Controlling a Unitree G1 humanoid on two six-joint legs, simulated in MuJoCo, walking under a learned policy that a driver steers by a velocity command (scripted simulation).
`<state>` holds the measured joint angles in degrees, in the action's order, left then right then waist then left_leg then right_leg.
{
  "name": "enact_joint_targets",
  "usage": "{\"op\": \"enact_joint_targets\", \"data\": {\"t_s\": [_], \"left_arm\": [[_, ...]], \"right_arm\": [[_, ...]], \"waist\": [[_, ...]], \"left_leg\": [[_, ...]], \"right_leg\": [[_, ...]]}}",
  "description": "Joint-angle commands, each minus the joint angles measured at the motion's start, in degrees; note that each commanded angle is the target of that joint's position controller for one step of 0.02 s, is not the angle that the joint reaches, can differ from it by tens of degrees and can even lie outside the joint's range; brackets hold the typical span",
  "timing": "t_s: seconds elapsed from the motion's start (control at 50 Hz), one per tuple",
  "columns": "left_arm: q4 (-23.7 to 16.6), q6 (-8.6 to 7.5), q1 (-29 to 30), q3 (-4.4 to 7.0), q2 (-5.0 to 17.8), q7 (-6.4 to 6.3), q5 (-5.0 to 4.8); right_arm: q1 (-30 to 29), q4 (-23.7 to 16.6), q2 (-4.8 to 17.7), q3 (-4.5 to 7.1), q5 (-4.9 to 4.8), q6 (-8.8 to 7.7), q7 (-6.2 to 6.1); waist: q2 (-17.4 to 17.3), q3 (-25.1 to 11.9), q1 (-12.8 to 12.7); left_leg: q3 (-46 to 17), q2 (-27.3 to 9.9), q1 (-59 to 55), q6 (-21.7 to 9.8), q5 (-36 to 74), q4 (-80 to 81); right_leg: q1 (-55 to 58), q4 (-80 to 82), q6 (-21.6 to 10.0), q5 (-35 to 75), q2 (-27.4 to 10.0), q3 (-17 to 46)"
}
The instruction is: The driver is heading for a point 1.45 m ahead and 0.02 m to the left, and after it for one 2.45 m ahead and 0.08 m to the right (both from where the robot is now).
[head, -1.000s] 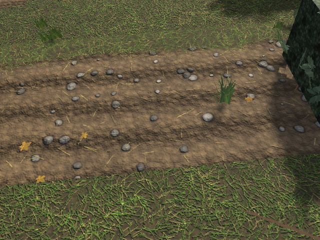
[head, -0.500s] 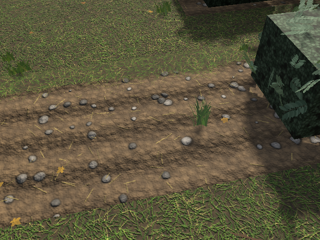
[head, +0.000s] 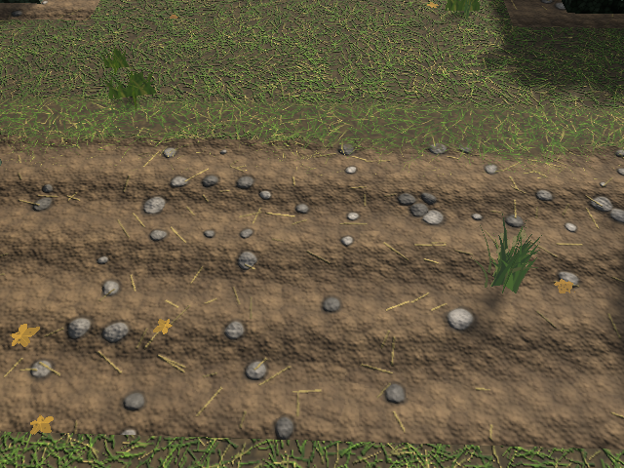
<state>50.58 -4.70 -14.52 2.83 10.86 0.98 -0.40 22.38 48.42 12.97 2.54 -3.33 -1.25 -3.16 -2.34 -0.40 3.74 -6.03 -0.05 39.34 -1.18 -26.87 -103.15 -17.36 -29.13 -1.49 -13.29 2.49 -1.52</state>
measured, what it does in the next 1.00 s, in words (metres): walks ahead: left foot, then right foot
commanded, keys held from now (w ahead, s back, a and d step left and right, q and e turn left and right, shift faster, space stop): w+q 0.24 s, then q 0.10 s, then no key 0.02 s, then e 0.56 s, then w+e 0.08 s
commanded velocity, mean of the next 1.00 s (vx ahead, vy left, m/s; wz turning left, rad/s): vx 0.24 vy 0.00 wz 0.08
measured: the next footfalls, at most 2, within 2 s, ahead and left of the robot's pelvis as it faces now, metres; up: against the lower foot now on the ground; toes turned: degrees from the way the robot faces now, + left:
left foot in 0.30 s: +0.28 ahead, +0.19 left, +0.00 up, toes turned +14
right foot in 1.00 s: +0.36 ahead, +0.00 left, +0.00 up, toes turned +0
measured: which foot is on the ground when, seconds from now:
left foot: up 0.00-0.28, down 0.30-1.00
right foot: down 0.00-0.30, up 0.32-0.98, down 1.00-1.00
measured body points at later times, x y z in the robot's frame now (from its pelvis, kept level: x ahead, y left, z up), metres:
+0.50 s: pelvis +0.21 +0.11 +0.01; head +0.25 +0.15 +0.45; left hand +0.25 +0.41 -0.13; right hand +0.43 -0.09 -0.09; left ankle +0.24 +0.18 -0.73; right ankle +0.26 -0.07 -0.64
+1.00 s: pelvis +0.32 +0.10 +0.00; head +0.37 +0.09 +0.44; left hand +0.48 +0.37 -0.10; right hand +0.45 -0.18 -0.13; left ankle +0.25 +0.18 -0.73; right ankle +0.32 +0.00 -0.73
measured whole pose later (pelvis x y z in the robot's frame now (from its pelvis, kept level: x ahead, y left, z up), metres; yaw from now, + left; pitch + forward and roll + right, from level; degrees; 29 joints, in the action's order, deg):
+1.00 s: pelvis +0.32 +0.10 +0.00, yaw +2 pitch +3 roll +0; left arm 43.1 1.7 -3.7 4.7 15.0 1.2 -2.2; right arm 8.0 46.1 16.2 5.1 -0.7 1.8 -3.1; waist -1.5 3.4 0.2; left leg 12.2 -2.8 12.3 -1.9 -22.3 -32.5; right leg -19.0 -30.9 -2.6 -13.4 0.4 -2.6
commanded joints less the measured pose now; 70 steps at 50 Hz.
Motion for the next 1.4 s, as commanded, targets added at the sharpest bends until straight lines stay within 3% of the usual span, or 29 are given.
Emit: {"op": "enact_joint_targets", "data": {"t_s": [0.02,0.06,0.1,0.16,0.24,0.28,0.3,0.32,0.34,0.36,0.38,0.4,0.42,0.48,0.56,0.62,0.74,0.82,0.92,0.98,1.0,1.02,1.04,1.06,1.1,1.12,1.24,1.34,1.4], "left_arm": [[-3.4,-1.51,7.9,0.73,5.7,-0.82,0.44],[-2.6,-1.74,6.7,1.12,8.2,-1.51,2.08],[-2.0,-1.86,4.8,1.77,10.7,-2.24,1.13],[-1.0,-1.15,1.1,3.11,12.7,-2.31,-1.11],[-0.2,1.0,-3.8,4.47,14.6,-1.78,-1.4],[-1.2,2.26,-1.3,4.84,16.1,-1.95,-1.5],[-1.8,2.52,-2.5,4.34,14.8,-2.28,-1.01],[-4.3,1.92,-1.8,3.08,12.1,-2.35,1.36],[-6.6,-0.05,-5.1,1.13,8.2,-1.04,2.19],[-5.5,-1.06,-0.8,2.39,13.5,-0.51,0.16],[-5.5,-0.85,1.0,2.24,13.3,-0.55,-1.08],[-4.6,-0.11,1.4,1.83,11.8,-1.28,-0.69],[-4.1,0.86,1.5,1.93,11.3,-1.83,-0.36],[-2.0,3.32,-2.6,1.92,9.4,-2.3,-0.2],[-2.5,3.6,0.8,1.94,8.1,-2.78,-0.34],[-3.8,3.96,4.6,2.17,8.2,-2.58,-0.6],[-7.0,5.55,8.2,2.85,8.8,-2.29,-0.35],[-9.1,5.92,10.6,2.51,7.5,-1.45,-0.83],[-10.5,5.94,11.3,2.29,7.3,0.36,-1.74],[-8.9,6.24,4.9,3.65,9.7,0.35,-1.84],[-7.7,6.23,-1.0,5.61,15.2,-0.66,-1.84],[-7.2,5.54,-6.3,6.69,21.3,-0.72,-0.57],[-7.8,4.68,-7.2,5.51,17.7,-0.83,0.39],[-8.6,3.76,-3.5,4.91,15.2,-1.02,-0.29],[-9.5,2.9,1.6,4.08,12.5,-1.47,-1.85],[-9.8,2.5,2.2,3.66,11.7,-1.82,-1.66],[-9.6,2.13,-1.0,4.61,14.8,-2.54,-1.24],[-9.4,2.36,-2.9,4.49,14.3,-2.12,-1.35],[-10.2,2.25,-1.5,3.6,11.8,-2.29,-1.16]], "right_arm": [[-2.6,-7.7,2.4,1.43,1.68,-0.17,-0.11],[-5.9,-9.4,1.9,1.66,2.69,-1.34,0.97],[-8.0,-10.4,0.5,1.04,1.82,-1.54,2.39],[-15.0,-12.9,1.9,1.15,1.93,-0.24,3.74],[-23.5,-17.1,4.0,1.54,2.25,0.13,4.93],[-18.3,-16.4,6.3,2.84,2.88,0.04,5.21],[-8.8,-13.6,9.8,4.69,2.97,0.05,4.85],[0.8,-12.4,17.0,6.73,2.8,0.23,3.78],[-0.3,-14.1,21.8,6.74,2.84,-0.29,4.11],[0.4,-15.1,16.6,5.42,3.56,-0.21,4.26],[-3.2,-14.4,13.2,4.27,3.38,-0.32,4.15],[-7.4,-14.5,10.2,3.36,2.61,-0.28,3.83],[-11.4,-14.5,8.1,2.68,2.63,-0.28,3.7],[-15.0,-13.1,7.2,2.29,4.36,-1.85,3.53],[-15.0,-9.8,5.9,2.0,4.8,-2.42,1.76],[-14.7,-7.8,7.0,2.44,4.84,-1.86,0.76],[-13.0,-4.9,7.5,3.3,3.9,0.43,-0.05],[-13.3,-5.0,8.7,3.75,3.66,1.75,-0.32],[-14.3,-5.6,11.1,4.35,2.66,2.99,-0.42],[-13.9,-4.9,12.0,4.7,1.87,2.45,-0.19],[-15.4,-6.2,9.5,4.05,3.38,1.69,0.29],[-19.9,-10.7,5.8,2.63,5.15,0.08,1.23],[-21.2,-9.6,8.0,3.22,3.69,-1.73,2.89],[-21.7,-9.5,9.8,3.69,2.16,-2.69,3.98],[-22.5,-8.0,10.7,4.22,3.12,-3.56,3.75],[-22.3,-7.8,10.2,4.23,3.49,-3.86,3.6],[-26.7,-8.7,6.0,2.48,2.96,-4.45,3.8],[-27.1,-9.5,8.9,3.01,2.03,-5.42,4.46],[-18.5,-7.0,10.7,4.1,2.25,-6.39,4.08]], "waist": [[6.4,7.8,1.8],[9.3,4.8,0.5],[8.5,1.2,-0.6],[4.7,2.6,-3.5],[3.4,5.2,-7.2],[4.2,1.5,-3.4],[2.3,-4.3,0.3],[-8.5,-10.9,3.3],[-18.4,-22.0,-0.2],[-7.7,-23.8,3.4],[-4.7,-17.4,1.7],[1.2,-12.9,-0.7],[1.0,-9.9,-3.1],[-0.8,-9.5,-7.2],[-1.2,-7.7,-6.3],[-1.7,-5.3,-4.6],[-0.7,-1.5,-3.0],[-0.9,-1.9,-2.4],[-2.8,-4.0,-2.7],[-1.8,-8.2,-6.6],[6.4,-11.4,-8.2],[18.3,-13.9,-8.8],[11.9,-14.6,-10.5],[10.2,-9.2,-9.2],[5.5,-2.1,-6.7],[5.8,-1.4,-5.6],[8.1,0.7,-6.9],[10.1,0.6,-6.9],[10.8,-1.3,-1.9]], "left_leg": [[-4.5,-7.4,6.7,2.1,13.2,23.0],[-0.9,-6.9,-1.9,3.1,24.4,38.1],[0.1,-7.1,-6.3,2.0,31.1,49.1],[1.2,-6.9,-2.3,-0.3,30.2,57.4],[5.1,-5.2,2.1,-3.1,18.1,63.5],[10.7,0.1,-10.3,-4.9,14.5,68.4],[11.5,3.6,-25.2,-6.4,21.1,70.5],[-6.7,-8.0,-45.3,-11.4,42.6,70.4],[-34.0,-20.7,-60.1,-22.5,45.0,78.2],[-30.2,-19.7,-59.7,-20.7,45.6,79.2],[-20.1,-18.6,-53.0,-18.2,50.7,78.4],[-13.8,-15.6,-44.9,-15.3,52.3,78.5],[-10.1,-13.5,-37.3,-13.5,52.1,80.1],[-2.4,-11.2,-26.8,-11.2,58.6,84.3],[3.2,-10.7,-28.4,-8.2,58.0,86.1],[4.6,-11.4,-30.5,-6.8,52.2,87.6],[2.5,-16.5,-39.4,-11.1,47.3,86.9],[3.7,-17.5,-43.0,-12.1,53.0,83.1],[6.8,-17.1,-44.3,-10.1,60.8,77.2],[12.1,-13.4,-35.7,-4.6,49.2,67.6],[15.8,-8.9,-22.3,-0.7,33.2,54.7],[12.6,2.6,0.2,2.5,-7.6,41.0],[2.1,1.0,5.9,2.1,-11.1,34.6],[1.1,-1.0,9.2,1.4,-5.9,35.3],[2.1,-3.5,7.7,1.6,3.4,43.2],[2.3,-3.7,4.1,2.0,6.7,46.3],[4.2,0.1,-6.8,4.3,18.9,66.1],[2.9,1.2,-16.0,3.2,21.4,73.2],[3.3,0.7,-28.6,0.7,20.2,77.6]], "right_leg": [[-8.1,19.1,-9.1,2.4,-18.5,13.8],[-10.2,19.4,-8.4,14.5,-14.8,5.0],[-5.4,19.5,-8.6,17.1,-15.4,2.8],[5.6,20.2,-8.1,12.4,-18.5,2.3],[16.8,16.7,-6.2,10.4,-20.3,0.5],[15.9,3.8,-3.7,34.6,-17.2,-5.1],[10.8,-10.0,-1.2,42.2,-14.0,-8.1],[-7.5,-33.1,3.3,18.0,-9.0,-10.0],[-25.6,-49.7,5.6,-23.5,0.1,0.2],[-29.0,-53.6,4.4,-21.3,-3.1,6.9],[-30.6,-50.6,3.4,-15.7,-5.5,5.2],[-27.9,-45.6,3.6,-11.6,-8.3,4.5],[-23.8,-41.2,3.7,-9.2,-9.8,4.4],[-12.4,-36.0,4.4,-1.2,-9.2,4.4],[-11.9,-24.1,4.7,6.5,-8.3,7.3],[-12.2,-17.2,4.4,9.8,-7.4,7.8],[-20.4,-19.0,4.0,-1.3,-7.6,6.9],[-20.1,-17.7,4.1,-7.0,-6.8,3.6],[-12.7,-8.3,2.0,-7.0,-3.4,-1.5],[6.0,5.3,-3.5,5.1,-0.8,-1.9],[19.9,5.2,-8.4,16.6,-8.4,10.4],[32.2,7.8,-20.5,18.7,-21.7,36.3],[33.8,11.3,-22.3,10.4,-23.6,37.5],[31.3,12.5,-19.5,4.2,-20.7,32.2],[22.9,14.7,-15.0,3.5,-16.2,25.9],[19.6,15.3,-14.4,8.6,-14.9,24.1],[9.5,16.0,-11.9,9.2,-10.3,19.2],[6.0,13.0,-9.9,3.6,-10.8,23.9],[3.5,5.8,-7.4,3.3,-8.1,25.2]]}}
